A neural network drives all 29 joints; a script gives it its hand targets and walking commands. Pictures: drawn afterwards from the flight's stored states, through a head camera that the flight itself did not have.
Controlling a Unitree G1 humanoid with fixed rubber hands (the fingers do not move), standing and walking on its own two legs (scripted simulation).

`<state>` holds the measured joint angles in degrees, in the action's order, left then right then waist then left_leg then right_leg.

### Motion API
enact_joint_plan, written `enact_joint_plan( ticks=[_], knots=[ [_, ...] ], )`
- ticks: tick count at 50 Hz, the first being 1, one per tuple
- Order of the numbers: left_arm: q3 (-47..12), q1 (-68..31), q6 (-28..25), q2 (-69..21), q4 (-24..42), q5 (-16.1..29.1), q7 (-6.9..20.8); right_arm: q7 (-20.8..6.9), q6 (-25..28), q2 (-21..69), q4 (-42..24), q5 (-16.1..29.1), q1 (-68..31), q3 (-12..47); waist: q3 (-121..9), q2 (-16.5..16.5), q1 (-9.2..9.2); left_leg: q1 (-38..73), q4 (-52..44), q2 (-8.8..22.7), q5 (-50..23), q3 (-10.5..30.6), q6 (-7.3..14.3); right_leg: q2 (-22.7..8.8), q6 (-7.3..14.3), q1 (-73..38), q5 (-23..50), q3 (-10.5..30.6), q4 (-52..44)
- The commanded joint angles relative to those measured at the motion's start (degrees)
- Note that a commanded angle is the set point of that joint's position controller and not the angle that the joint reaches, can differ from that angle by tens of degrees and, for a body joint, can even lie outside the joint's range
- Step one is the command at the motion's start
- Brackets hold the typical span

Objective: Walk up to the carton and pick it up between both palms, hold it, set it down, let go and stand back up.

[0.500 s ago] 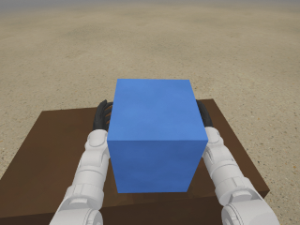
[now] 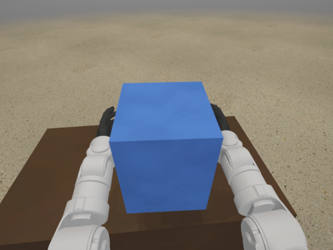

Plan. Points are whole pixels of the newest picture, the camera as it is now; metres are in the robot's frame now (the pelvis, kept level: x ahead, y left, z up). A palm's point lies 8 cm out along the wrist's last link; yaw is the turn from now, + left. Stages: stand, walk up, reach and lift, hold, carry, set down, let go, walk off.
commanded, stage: reach and lift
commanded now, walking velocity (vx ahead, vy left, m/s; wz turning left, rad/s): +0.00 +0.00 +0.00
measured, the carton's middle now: (164, 146) +0.36 +0.03 +0.13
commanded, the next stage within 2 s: hold in 0.92 s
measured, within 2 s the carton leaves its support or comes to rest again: neither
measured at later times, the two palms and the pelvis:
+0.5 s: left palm (104, 130) +0.36 +0.17 +0.18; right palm (225, 130) +0.37 -0.12 +0.17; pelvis +0.00 +0.00 +0.00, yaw +0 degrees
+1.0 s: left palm (104, 129) +0.36 +0.17 +0.18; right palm (225, 129) +0.37 -0.12 +0.17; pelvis +0.00 +0.00 +0.00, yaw +0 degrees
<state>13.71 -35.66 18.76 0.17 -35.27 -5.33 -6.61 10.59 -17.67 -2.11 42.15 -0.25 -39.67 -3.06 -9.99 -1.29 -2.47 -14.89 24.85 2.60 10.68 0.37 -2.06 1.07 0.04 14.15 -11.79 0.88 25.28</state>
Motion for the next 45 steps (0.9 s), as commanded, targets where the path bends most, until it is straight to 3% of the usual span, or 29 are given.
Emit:
enact_joint_plan(
  ticks=[1,3,4,5,7,8,9,10,11,12,14,15,18,21,22,23,24,27,28,29,30,32,36,37,38,41,42,43,45],
  knots=[
    [-21.64,-45.47,2.33,-38.19,13.71,0.68,12.67,-3.91,5.00,47.61,-15.06,10.02,-44.90,19.29,-16.51,5.14,5.20,9.25,-5.76,-6.70,-8.07,0.25,2.52,-0.40,-4.56,-16.77,18.12,-0.50,-7.73],
    [-21.64,-46.78,2.97,-37.97,15.32,0.48,12.27,-3.74,4.84,48.44,-18.37,12.05,-47.48,21.83,-17.98,3.48,4.01,9.63,-5.48,-6.71,-10.43,0.14,2.11,0.12,-4.57,-18.18,20.98,-1.12,-7.02],
    [-22.70,-44.98,3.36,-37.61,16.19,0.98,12.71,-3.29,4.46,47.24,-17.51,12.66,-43.93,21.51,-17.57,2.96,4.93,10.86,-4.87,-6.75,-12.80,0.34,1.91,-0.10,-4.68,-19.26,24.93,-0.31,-6.67],
    [-22.32,-42.78,3.75,-37.08,15.35,0.82,13.23,-2.75,4.18,48.20,-21.21,13.04,-45.20,22.90,-18.09,5.12,4.95,9.52,-4.49,-7.40,-11.96,0.84,2.21,-0.74,-5.32,-21.29,27.98,-0.05,-6.51],
    [-24.29,-44.02,4.07,-37.54,18.91,2.50,12.90,-2.21,3.88,47.39,-23.53,13.62,-45.62,23.38,-21.22,4.82,5.85,10.49,-4.09,-7.28,-14.12,1.31,1.60,-0.17,-5.63,-23.34,31.88,-0.37,-6.03],
    [-23.24,-44.36,4.32,-37.24,19.26,2.24,13.26,-2.06,3.53,48.49,-24.56,14.23,-45.90,25.36,-20.94,5.96,5.15,9.95,-4.38,-7.29,-14.34,1.20,1.95,-0.31,-5.68,-23.49,33.08,-0.22,-5.89],
    [-22.64,-43.64,5.06,-37.28,17.93,1.46,13.20,-2.32,3.16,46.01,-23.82,14.06,-45.57,23.97,-19.12,4.02,5.28,10.58,-4.75,-6.97,-13.04,1.01,1.64,-0.18,-5.47,-21.49,29.47,-0.43,-6.09],
    [-21.87,-40.53,5.72,-35.77,17.33,0.91,13.48,-2.10,2.96,47.01,-27.23,14.85,-47.21,26.15,-20.34,6.63,4.00,10.06,-4.05,-7.52,-14.98,0.48,2.32,-0.62,-5.87,-23.26,34.18,0.40,-5.69],
    [-25.22,-44.72,5.10,-38.57,23.93,2.73,12.63,-2.12,2.99,47.02,-28.09,15.20,-44.46,26.21,-23.00,3.14,5.12,11.69,-4.20,-7.00,-17.24,1.22,0.89,0.74,-5.10,-23.22,33.80,-0.81,-5.09],
    [-24.78,-41.62,5.84,-38.23,22.74,1.97,12.50,-2.03,2.30,45.49,-25.22,15.69,-42.40,25.77,-21.73,2.15,5.22,12.94,-4.19,-6.62,-18.66,1.44,0.68,0.88,-4.90,-22.74,33.81,-0.82,-5.55],
    [-23.43,-40.24,7.28,-36.03,22.17,0.04,12.80,-1.96,1.20,44.47,-22.95,15.60,-39.65,25.75,-18.33,1.95,5.06,12.49,-4.74,-6.97,-16.48,1.33,0.63,0.15,-5.28,-22.68,32.37,-1.06,-5.98],
    [-21.07,-36.19,8.04,-35.07,20.32,-1.09,13.67,-1.66,0.59,43.20,-21.74,14.59,-37.84,24.90,-15.22,4.27,5.72,12.15,-5.02,-7.11,-15.34,1.23,1.31,-0.23,-5.64,-22.51,33.14,-0.70,-6.65],
    [-21.51,-37.09,9.57,-36.88,17.47,-1.99,14.03,-2.29,1.06,40.13,-20.68,13.91,-41.91,21.68,-12.26,2.69,6.83,12.12,-6.44,-6.51,-12.03,0.83,1.15,0.29,-4.61,-19.82,23.04,-1.50,-8.05],
    [-20.64,-40.68,9.47,-36.51,17.48,-1.82,14.22,-3.26,1.36,41.84,-20.96,13.54,-46.11,22.16,-12.19,3.40,4.79,11.56,-7.44,-5.89,-10.12,0.55,1.98,0.26,-4.18,-18.33,20.43,-1.63,-8.00],
    [-19.11,-41.05,9.19,-36.49,17.87,-1.46,14.54,-3.34,0.92,40.80,-18.83,13.20,-43.92,20.41,-11.13,3.30,6.37,12.30,-6.94,-5.94,-10.12,0.83,2.21,-0.23,-4.12,-16.92,19.55,-1.68,-8.39],
    [-18.12,-40.95,9.61,-35.52,12.80,-1.75,14.83,-3.63,1.41,40.29,-20.01,11.54,-48.60,18.87,-9.10,5.37,5.77,10.29,-7.58,-5.97,-4.72,0.69,3.02,-0.47,-3.58,-15.99,12.50,-1.32,-9.53],
    [-18.73,-43.60,9.16,-36.27,15.07,-1.76,14.88,-3.88,1.52,40.70,-18.38,10.95,-46.89,18.58,-9.57,3.23,6.58,10.25,-8.15,-6.09,-4.12,0.25,2.68,-0.45,-3.76,-15.00,10.75,-2.06,-9.52],
    [-18.75,-45.98,8.50,-36.56,15.03,-1.50,13.93,-4.94,2.74,43.39,-20.58,10.90,-51.08,19.30,-11.78,4.16,4.15,8.33,-8.00,-6.04,-1.56,-0.55,3.34,-0.58,-3.64,-14.92,8.07,-1.56,-8.94],
    [-21.45,-45.51,7.69,-38.18,18.70,0.80,13.68,-4.60,3.41,44.65,-24.97,12.31,-51.43,21.46,-18.06,4.84,4.71,10.29,-6.65,-6.01,-7.22,-0.15,3.19,-0.01,-3.54,-16.72,13.70,-1.59,-8.02],
    [-20.61,-47.07,7.80,-36.27,16.36,-0.02,13.55,-4.50,2.60,43.14,-19.36,10.74,-48.92,18.88,-11.52,3.23,5.55,9.45,-7.45,-6.04,-4.02,0.18,2.62,-0.29,-3.28,-14.52,10.67,-1.80,-8.75],
    [-21.06,-46.56,8.03,-37.82,16.68,-0.26,13.20,-4.61,3.36,43.52,-22.47,11.82,-50.61,20.16,-14.72,2.93,4.50,9.46,-7.13,-5.74,-4.26,-0.08,2.90,0.05,-2.98,-15.68,10.66,-1.86,-8.18],
    [-19.97,-48.44,7.59,-36.99,15.17,0.45,13.40,-4.91,3.03,43.44,-19.74,10.54,-50.32,18.12,-12.94,5.00,5.26,9.75,-7.58,-5.79,-1.45,-0.34,3.20,-0.32,-3.43,-14.19,6.97,-1.98,-9.34],
    [-21.82,-48.37,7.71,-38.07,16.15,1.81,12.69,-4.65,3.44,46.00,-23.62,12.05,-54.55,21.63,-15.90,5.86,4.17,9.59,-6.81,-5.59,-4.54,-0.23,3.48,-0.14,-3.84,-14.12,10.62,-1.87,-8.34],
    [-20.20,-48.39,8.39,-36.03,14.37,-0.23,12.84,-4.68,2.13,43.72,-16.74,10.33,-49.80,18.13,-9.98,4.51,6.15,9.34,-7.82,-5.48,-0.51,-0.53,3.23,0.12,-3.47,-12.14,5.86,-1.91,-9.64],
    [-19.94,-49.00,8.26,-36.83,16.79,0.49,12.52,-4.95,2.35,44.46,-18.27,10.98,-50.29,18.45,-12.27,4.91,4.87,10.04,-7.71,-5.43,-1.38,-0.24,3.06,0.53,-2.97,-11.66,4.33,-2.40,-9.42],
    [-22.03,-48.37,8.96,-38.27,19.26,1.32,12.59,-4.86,2.41,42.91,-19.71,13.10,-48.91,19.16,-14.06,2.47,6.76,11.58,-7.17,-5.78,-6.03,-0.44,2.56,0.43,-3.23,-13.17,8.90,-2.66,-9.08],
    [-22.74,-47.77,9.03,-37.90,19.47,1.17,12.64,-4.40,2.38,42.88,-21.02,12.66,-49.29,19.54,-13.06,2.78,6.73,11.55,-6.78,-5.99,-7.99,-0.19,2.24,0.32,-3.31,-14.44,13.43,-2.39,-8.92],
    [-23.40,-46.91,9.11,-37.67,20.10,1.60,12.42,-4.45,2.96,43.40,-24.21,13.66,-51.89,22.59,-16.14,4.10,4.56,11.51,-6.29,-6.15,-8.55,-0.29,2.48,0.55,-3.56,-15.07,15.87,-1.66,-8.36],
    [-22.68,-42.71,9.86,-37.61,17.16,1.70,13.15,-3.18,2.06,44.03,-25.51,13.92,-49.96,22.81,-14.45,6.72,6.02,11.23,-6.11,-6.56,-8.54,0.22,2.74,-0.01,-4.21,-18.02,18.89,-1.61,-8.79]
  ],
)
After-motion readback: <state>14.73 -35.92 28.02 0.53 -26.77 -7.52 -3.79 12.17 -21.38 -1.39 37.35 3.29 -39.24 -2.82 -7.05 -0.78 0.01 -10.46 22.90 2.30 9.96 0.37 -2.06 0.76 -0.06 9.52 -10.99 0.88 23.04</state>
